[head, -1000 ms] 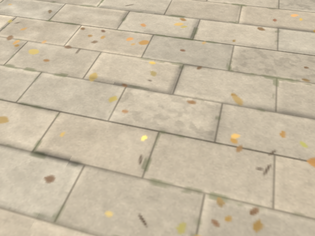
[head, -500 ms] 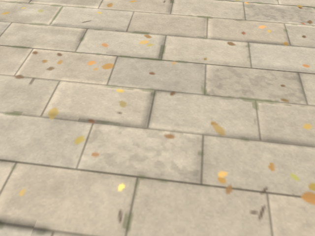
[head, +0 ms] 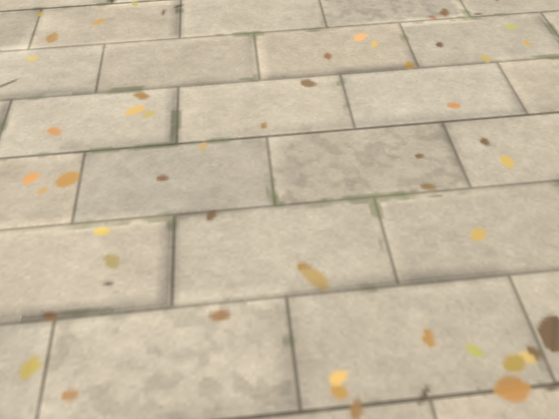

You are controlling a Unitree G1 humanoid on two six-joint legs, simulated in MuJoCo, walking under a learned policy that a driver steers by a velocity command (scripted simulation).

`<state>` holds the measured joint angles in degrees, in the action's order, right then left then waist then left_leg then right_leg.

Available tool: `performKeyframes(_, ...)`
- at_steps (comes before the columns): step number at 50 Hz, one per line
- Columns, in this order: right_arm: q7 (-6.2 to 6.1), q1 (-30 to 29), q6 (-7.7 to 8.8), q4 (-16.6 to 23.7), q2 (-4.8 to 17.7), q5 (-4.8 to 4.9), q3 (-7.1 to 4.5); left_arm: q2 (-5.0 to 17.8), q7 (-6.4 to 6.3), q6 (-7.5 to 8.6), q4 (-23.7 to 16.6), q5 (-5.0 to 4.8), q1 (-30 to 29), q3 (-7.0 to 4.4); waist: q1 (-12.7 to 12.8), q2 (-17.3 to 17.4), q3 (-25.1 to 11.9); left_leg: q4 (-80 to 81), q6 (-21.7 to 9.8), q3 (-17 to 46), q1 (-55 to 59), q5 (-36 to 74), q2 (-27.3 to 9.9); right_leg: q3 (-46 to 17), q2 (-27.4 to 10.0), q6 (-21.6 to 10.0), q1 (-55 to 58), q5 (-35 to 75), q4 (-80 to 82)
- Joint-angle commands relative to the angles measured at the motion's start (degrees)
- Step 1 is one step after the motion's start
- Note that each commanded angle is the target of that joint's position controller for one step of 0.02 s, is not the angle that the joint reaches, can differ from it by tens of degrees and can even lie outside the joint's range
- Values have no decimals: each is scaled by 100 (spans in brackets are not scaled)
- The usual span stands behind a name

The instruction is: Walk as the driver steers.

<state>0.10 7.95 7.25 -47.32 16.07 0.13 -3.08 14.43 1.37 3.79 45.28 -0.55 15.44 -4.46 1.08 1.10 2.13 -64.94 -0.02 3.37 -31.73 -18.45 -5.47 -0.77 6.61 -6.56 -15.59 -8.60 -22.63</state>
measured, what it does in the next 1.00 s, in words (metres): walks ahead: left foot, then right foot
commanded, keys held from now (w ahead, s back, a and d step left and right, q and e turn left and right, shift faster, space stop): w+e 0.10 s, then w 0.74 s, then w+q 0.16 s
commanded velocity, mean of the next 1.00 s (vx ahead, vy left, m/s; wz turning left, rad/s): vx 0.50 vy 0.00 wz -0.16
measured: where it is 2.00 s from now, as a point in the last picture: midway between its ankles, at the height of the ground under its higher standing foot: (298, 205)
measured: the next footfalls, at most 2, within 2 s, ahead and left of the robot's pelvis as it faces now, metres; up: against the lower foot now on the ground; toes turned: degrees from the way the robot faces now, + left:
left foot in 0.30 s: +0.36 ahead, +0.14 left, +0.00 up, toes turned -9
right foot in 0.82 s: +0.61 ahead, -0.15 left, +0.00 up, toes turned -11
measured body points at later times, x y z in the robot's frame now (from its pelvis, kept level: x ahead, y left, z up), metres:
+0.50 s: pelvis +0.29 +0.06 +0.00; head +0.32 +0.06 +0.45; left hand +0.45 +0.30 -0.12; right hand +0.32 -0.22 -0.11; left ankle +0.32 +0.14 -0.74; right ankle +0.27 -0.09 -0.66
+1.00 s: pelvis +0.55 -0.05 +0.00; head +0.57 -0.06 +0.45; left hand +0.71 +0.20 -0.10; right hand +0.59 -0.33 -0.13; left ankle +0.55 +0.11 -0.65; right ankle +0.57 -0.14 -0.74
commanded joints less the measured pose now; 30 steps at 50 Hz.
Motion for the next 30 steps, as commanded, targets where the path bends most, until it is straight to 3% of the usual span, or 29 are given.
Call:
performKeyframes(1, -49, 110, -78, 365, 411, -105, -125, 929, -122, 112, -467, -21, -57, -215, -225, -142, -348, 867, 264, -29, -402, 591, -102, -1512, -1506, -1126, 287, 1743, 1077)
performKeyframes(5, -25, -793, -56, 650, 238, -69, -46, 992, -211, 40, -442, -73, 259, -240, 122, -467, -208, 2771, 323, -132, -41, 2114, 285, -1176, -1099, -724, 37, 1074, 930)
performKeyframes(9, 85, -1161, 23, 814, 355, 13, -48, 859, -205, 34, -269, -81, 633, -191, 349, -660, -220, 3464, 168, -87, 164, 2545, 373, -1455, -1374, -581, 524, 606, 661)
performKeyframes(12, 154, -1087, 109, 868, 562, 2, -112, 888, -233, -3, -215, -41, 684, -192, 239, -791, -189, 3713, -94, -78, 208, 1872, 388, -1823, -1686, -488, 1148, 866, 254)
performKeyframes(13, 154, -868, 133, 827, 619, 0, -141, 910, -237, -28, -224, -29, 623, -195, 101, -865, -229, 3817, -204, -177, 473, 1664, 445, -1849, -1692, -426, 1242, 1255, 48)
performKeyframes(14, 133, -367, 154, 688, 749, -29, -218, 841, -233, -43, -261, -16, 544, -163, -158, -841, -473, 3987, -365, -299, 1152, 1656, 544, -1720, -1466, -313, 1257, 2015, -471)
performKeyframes(15, 107, 422, 174, 562, 971, -103, -297, 660, -214, -38, -354, 31, 455, -77, -525, -641, -1143, 3757, -683, 135, 2437, 1877, 45, -1448, -1162, -136, 815, 1995, -1612)
performKeyframes(16, 93, 1320, 146, 424, 1442, -166, -429, 362, -217, 21, -404, -3, 1064, 24, -548, 509, -2067, 3724, -1485, 2036, 4635, 1527, -1127, -857, -429, 292, -973, 511, -3650)
performKeyframes(17, 162, 1743, 75, 159, 1310, -15, -432, 346, -210, 81, -338, -119, 1420, 76, -548, 1744, -2331, 4590, -1944, 4067, 5341, 152, -1791, -825, -95, 471, -2348, -2418, -4905)
performKeyframes(18, 167, 1477, 50, 234, 876, 101, -303, 841, -198, 106, -372, -197, 936, -23, -640, 980, -1482, 4785, -1680, 3812, 4803, -835, -1648, -1092, -434, 428, -2973, -2214, -5396)
performKeyframes(19, 147, 1067, -8, 339, 676, 65, -230, 914, -189, 109, -515, -159, 328, -26, -609, 428, -859, 4860, -1442, 2959, 4002, -698, -1422, -830, -718, 403, -3028, -1719, -5354)
performKeyframes(20, 153, 739, -48, 376, 575, -4, -174, 847, -181, 120, -611, -50, -12, -20, -450, 127, -387, 5047, -1368, 2373, 3171, -91, -1171, -626, -943, 400, -2877, -1335, -4952)
performKeyframes(21, 155, 567, -43, 399, 447, -52, -123, 794, -180, 108, -624, 18, -50, -47, -285, 177, -262, 5176, -1306, 1985, 2725, 432, -970, -589, -1144, 398, -2611, -1067, -4556)
performKeyframes(22, 159, 515, -38, 386, 417, -76, -104, 690, -170, 86, -601, 11, 63, -39, -175, 320, -251, 5298, -1273, 1700, 2442, 802, -808, -529, -1233, 414, -2323, -936, -4332)
performKeyframes(24, 154, 618, -10, 304, 500, -29, -123, 495, -170, 50, -570, 3, 171, 2, -112, 443, -305, 5473, -1352, 1251, 2276, 1454, -690, -364, -1286, 485, -2179, -777, -3954)
performKeyframes(27, 90, 810, -30, 189, 738, 19, -187, 382, -183, 65, -750, 45, -325, 61, -206, 288, -235, 5641, -1385, 797, 2358, 2174, -676, -243, -1353, 622, -2392, -61, -2996)
performKeyframes(30, 49, 1033, -102, 89, 794, 76, -188, 264, -134, 108, -862, 22, -855, 113, -394, 298, -160, 5661, -1189, 327, 2415, 2312, -472, -91, -1236, 645, -2166, 869, -1900)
